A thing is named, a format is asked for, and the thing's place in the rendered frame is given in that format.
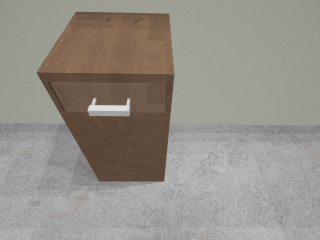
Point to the cabinet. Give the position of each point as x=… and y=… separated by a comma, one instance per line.
x=116, y=47

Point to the drawer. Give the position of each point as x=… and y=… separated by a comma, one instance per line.
x=144, y=97

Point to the handle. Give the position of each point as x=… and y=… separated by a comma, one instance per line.
x=109, y=110

